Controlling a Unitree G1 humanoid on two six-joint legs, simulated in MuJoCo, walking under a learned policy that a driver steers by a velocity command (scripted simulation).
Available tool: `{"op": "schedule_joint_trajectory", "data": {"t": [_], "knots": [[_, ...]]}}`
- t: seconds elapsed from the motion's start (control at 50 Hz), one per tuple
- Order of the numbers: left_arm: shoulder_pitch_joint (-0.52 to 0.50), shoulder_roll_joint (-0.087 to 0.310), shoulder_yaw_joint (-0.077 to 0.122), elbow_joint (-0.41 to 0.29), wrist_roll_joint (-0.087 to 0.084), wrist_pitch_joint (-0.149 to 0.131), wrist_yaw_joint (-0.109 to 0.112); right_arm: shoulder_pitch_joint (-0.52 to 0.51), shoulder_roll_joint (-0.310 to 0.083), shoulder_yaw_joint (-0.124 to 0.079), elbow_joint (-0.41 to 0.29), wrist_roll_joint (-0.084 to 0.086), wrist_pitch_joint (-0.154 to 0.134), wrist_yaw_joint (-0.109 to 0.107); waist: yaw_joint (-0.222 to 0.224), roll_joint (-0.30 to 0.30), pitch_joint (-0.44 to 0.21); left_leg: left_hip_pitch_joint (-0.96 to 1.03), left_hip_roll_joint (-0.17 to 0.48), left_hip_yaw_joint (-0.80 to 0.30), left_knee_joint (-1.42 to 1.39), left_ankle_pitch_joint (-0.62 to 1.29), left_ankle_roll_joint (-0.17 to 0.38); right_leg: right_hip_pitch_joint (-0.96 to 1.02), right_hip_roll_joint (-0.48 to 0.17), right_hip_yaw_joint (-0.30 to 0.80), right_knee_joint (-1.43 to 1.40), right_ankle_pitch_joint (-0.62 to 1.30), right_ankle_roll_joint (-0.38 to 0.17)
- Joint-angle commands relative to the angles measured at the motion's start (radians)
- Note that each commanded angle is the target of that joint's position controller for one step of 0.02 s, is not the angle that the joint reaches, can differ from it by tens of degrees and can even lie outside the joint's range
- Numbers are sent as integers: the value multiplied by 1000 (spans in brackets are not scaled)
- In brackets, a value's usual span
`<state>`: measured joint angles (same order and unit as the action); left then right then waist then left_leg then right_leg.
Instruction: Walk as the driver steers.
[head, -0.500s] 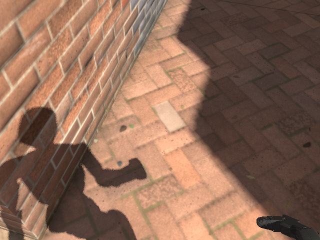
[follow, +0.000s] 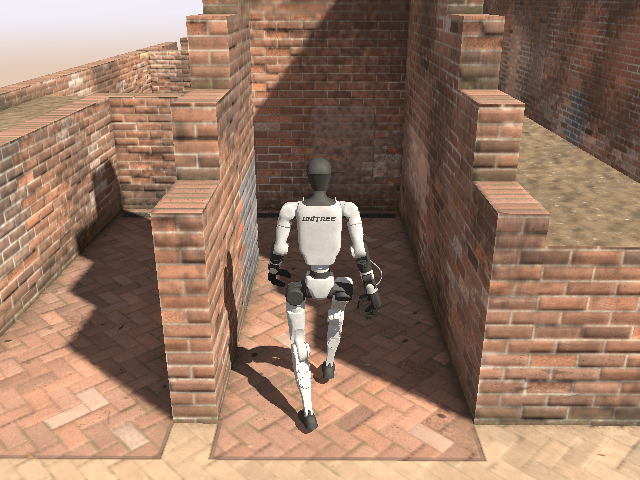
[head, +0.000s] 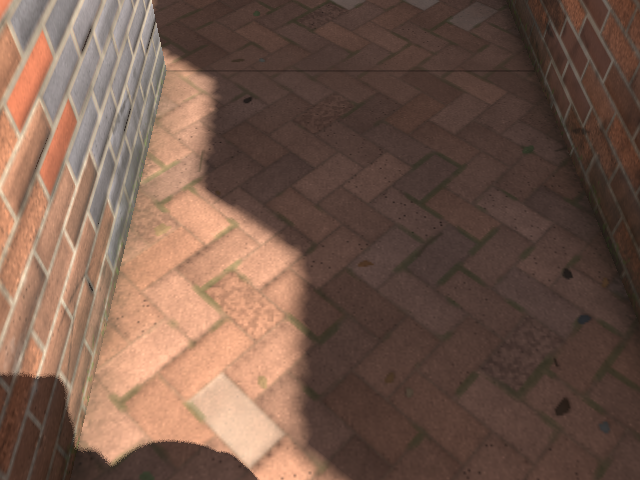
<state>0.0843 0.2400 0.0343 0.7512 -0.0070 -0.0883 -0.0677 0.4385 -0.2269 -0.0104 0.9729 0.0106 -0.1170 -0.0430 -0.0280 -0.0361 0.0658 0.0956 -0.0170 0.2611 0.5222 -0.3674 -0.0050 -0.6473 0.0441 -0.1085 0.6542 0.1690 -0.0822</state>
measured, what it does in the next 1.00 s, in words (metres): walks ahead, turning right: right foot, then left foot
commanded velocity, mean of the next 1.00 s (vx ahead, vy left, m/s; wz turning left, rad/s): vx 0.10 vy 0.00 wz -0.49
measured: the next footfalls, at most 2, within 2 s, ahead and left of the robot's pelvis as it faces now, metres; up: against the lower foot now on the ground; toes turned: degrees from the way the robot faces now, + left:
right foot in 0.02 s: +0.24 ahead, -0.03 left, +0.00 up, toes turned -1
left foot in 0.44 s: +0.35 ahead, +0.13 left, +0.00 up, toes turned -31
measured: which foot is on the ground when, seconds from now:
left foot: down 0.00-0.02, up 0.04-0.42, down 0.44-1.00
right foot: up 0.00-0.00, down 0.02-0.42, up 0.44-0.78, down 0.80-1.00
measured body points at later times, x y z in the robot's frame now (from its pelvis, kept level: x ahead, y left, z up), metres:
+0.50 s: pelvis +0.21 +0.06 +0.01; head +0.24 +0.05 +0.45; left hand +0.49 +0.25 -0.07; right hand +0.25 -0.26 -0.08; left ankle +0.32 +0.15 -0.72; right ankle +0.17 -0.03 -0.68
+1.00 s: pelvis +0.22 +0.02 +0.01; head +0.22 +0.00 +0.46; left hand +0.47 +0.14 -0.08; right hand +0.18 -0.25 -0.12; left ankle +0.32 +0.15 -0.72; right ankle +0.15 -0.06 -0.72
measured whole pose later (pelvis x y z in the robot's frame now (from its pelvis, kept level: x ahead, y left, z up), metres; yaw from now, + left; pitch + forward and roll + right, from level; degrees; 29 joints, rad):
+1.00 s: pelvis +0.22 +0.02 +0.01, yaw -29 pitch +0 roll +1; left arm 0.22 0.19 0.02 0.65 0.01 -0.02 0.01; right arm 0.27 -0.22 -0.04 0.73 -0.03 -0.01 -0.02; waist -0.03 0.03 -0.01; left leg -0.30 0.03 -0.06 0.53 -0.24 -0.07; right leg -0.24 0.02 0.03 0.58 -0.35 -0.02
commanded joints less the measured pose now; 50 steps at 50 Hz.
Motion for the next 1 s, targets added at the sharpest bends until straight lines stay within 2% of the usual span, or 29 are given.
{"op": "schedule_joint_trajectory", "data": {"t": [0.02, 0.04, 0.06, 0.08, 0.1, 0.12, 0.14, 0.18, 0.22, 0.3, 0.4, 0.42, 0.44, 0.46, 0.48, 0.5, 0.54, 0.6, 0.66, 0.7, 0.74, 0.78, 0.8, 0.82, 0.84, 0.86, 0.88, 0.92, 1.0], "knots": [[594, 222, 103, 107, -4, 30, 42, -341, -207, -41, -172, 24, -9, -14, 386, -86, -152, -547, -26, -23, 923, 387, -107, 825, -22, 94, -256, 272, -126], [416, 168, 49, 89, 38, 22, 43, -221, -35, -6, -232, -29, -20, 12, 136, -295, -124, -802, -78, -171, 1234, -326, -75, 822, -120, 338, -91, 767, -153], [338, 211, 46, -17, 92, -4, 29, -16, -52, 5, -258, -14, -31, 27, 48, -230, -396, -833, -85, -402, 1345, -328, -71, 942, -336, 688, -85, 877, -372], [227, 253, 76, -82, 62, 4, 22, -44, -124, -13, -294, -9, -29, 33, 31, -40, -412, -855, -71, -441, 1232, -237, -36, 853, -346, 787, -228, 540, -408], [130, 249, 82, -129, 10, 9, 24, -80, -180, -33, -303, -8, -15, 26, -17, 107, -324, -871, -21, -442, 1094, -169, -22, 711, -303, 770, -300, 166, -374], [63, 216, 69, -148, -16, 20, 29, -106, -192, -45, -289, -16, 9, 14, -52, 199, -230, -819, 19, -429, 991, -122, -29, 517, -259, 745, -362, -55, -319], [42, 215, 65, -164, -16, 24, 31, -125, -207, -55, -291, -25, 40, 0, -63, 186, -163, -776, 35, -426, 909, -106, -47, 360, -243, 717, -385, -54, -307], [71, 207, 67, -162, -5, 30, 46, -193, -190, -61, -330, -40, 72, -19, -45, 142, -139, -690, 35, -403, 723, -58, -78, 227, -145, 594, -346, 159, -273], [124, 220, 74, -149, -2, 45, 75, -251, -133, -48, -363, -47, 75, -30, -19, 101, -211, -642, -11, -379, 535, 49, -93, 237, -74, 506, -276, 297, -223], [107, 227, 84, -181, -43, 103, 117, -326, -111, -47, -391, -10, 88, -22, 11, -60, -292, -606, -74, -395, 283, 202, -99, 334, -33, 519, -237, 61, -118], [103, 181, 79, -206, -22, 112, 120, -310, -143, -75, -374, -29, 67, 8, 23, -170, -248, -432, -49, -392, -63, 317, -67, 380, -27, 561, -172, -191, -56], [122, 143, 68, -203, -23, 108, 115, -293, -149, -82, -367, -33, 63, 10, 26, -141, -231, -338, 5, -396, -152, 422, -31, 337, 15, 535, -100, -330, -31], [204, 67, 46, -199, -8, 112, 114, -311, -183, -87, -392, -51, 67, 5, 77, 59, -274, -162, 242, -608, -125, 644, 84, 196, 98, 429, 143, -708, 13], [243, 125, 55, -224, 4, 102, 114, -270, -212, -96, -404, -83, 76, 1, 103, 258, -292, -133, 439, -832, -136, 873, 265, 54, 161, 354, 390, -895, 67], [239, 215, 77, -225, 9, 93, 110, -273, -226, -108, -405, -67, 74, 1, 99, 285, -285, -170, 490, -937, -164, 755, 349, -34, 94, 329, 586, -825, 103], [201, 263, 89, -199, -2, 100, 114, -290, -179, -97, -416, -53, 79, -2, 69, 195, -246, -204, 402, -797, -151, 619, 310, -40, 56, 312, 657, -740, 120], [162, 224, 75, -189, 3, 125, 120, -306, -147, -77, -428, -19, 106, -12, 51, 90, -192, -265, 262, -630, -152, 467, 221, -31, 40, 269, 697, -630, 152], [125, 130, 39, -214, -11, 123, 110, -279, -165, -77, -404, -18, 120, -6, 35, 147, -155, -287, 174, -513, -189, 409, 210, 21, 25, 198, 542, -577, 170], [110, 105, 28, -213, -8, 111, 107, -278, -146, -74, -385, -11, 127, -4, 18, 252, -173, -293, 162, -477, -187, 386, 219, 150, -17, 144, 299, -612, 176], [103, 124, 34, -207, -10, 100, 105, -238, -169, -80, -367, -4, 130, -6, -8, 297, -174, -285, 181, -499, -194, 321, 222, 216, -29, 124, 168, -621, 157], [118, 123, 37, -197, -25, 90, 98, -222, -170, -78, -351, -6, 137, -2, -3, 291, -153, -297, 202, -527, -178, 291, 223, 274, -34, 116, 33, -573, 126], [159, 104, 38, -171, -9, 83, 90, -210, -152, -72, -337, 5, 137, -1, 31, 243, -137, -370, 176, -490, -121, 285, 166, 412, -16, 90, -208, -421, 79], [163, 114, 37, -173, 12, 81, 89, -162, -121, -63, -321, -7, 124, 5, 21, 194, -142, -420, 134, -449, -61, 250, 100, 483, -55, 153, -253, -373, 56], [185, 176, 48, -189, 26, 82, 95, -135, -59, -50, -329, -40, 109, 10, -6, -27, -190, -517, 37, -342, 123, 69, 19, 577, -245, 367, -270, -174, 9], [129, 172, 43, -167, 50, 80, 75, -169, -39, -39, -360, -41, 95, 17, -32, -281, -155, -501, 30, -306, 48, -80, -1, 385, -342, 459, -318, -222, -90], [52, 95, 27, -203, 39, 70, 70, -194, -82, -50, -347, -44, 91, 18, -22, -204, -97, -423, 53, -313, 43, 27, -21, 330, -272, 399, -329, -314, -80], [48, 66, 20, -190, 37, 61, 69, -215, -75, -51, -336, -47, 88, 22, -19, -158, -100, -386, 38, -300, 13, 141, -28, 333, -203, 330, -293, -377, -26], [73, 95, 29, -184, 24, 50, 73, -208, -83, -53, -329, -57, 92, 21, -7, -123, -96, -340, 50, -315, 0, 277, -37, 331, -153, 282, -261, -374, 22], [128, 71, 23, -171, 14, 44, 81, -175, -74, -57, -306, -39, 91, 18, 6, -38, -82, -321, 51, -321, -9, 294, -41, 348, -116, 247, -233, -331, 39]]}}
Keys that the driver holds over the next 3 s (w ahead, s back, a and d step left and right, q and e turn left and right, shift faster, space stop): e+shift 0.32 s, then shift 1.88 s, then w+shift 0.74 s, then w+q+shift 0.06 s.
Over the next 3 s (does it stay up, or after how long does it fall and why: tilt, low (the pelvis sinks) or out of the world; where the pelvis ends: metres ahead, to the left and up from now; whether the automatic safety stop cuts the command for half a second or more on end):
stays up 0.62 -0.09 -0.01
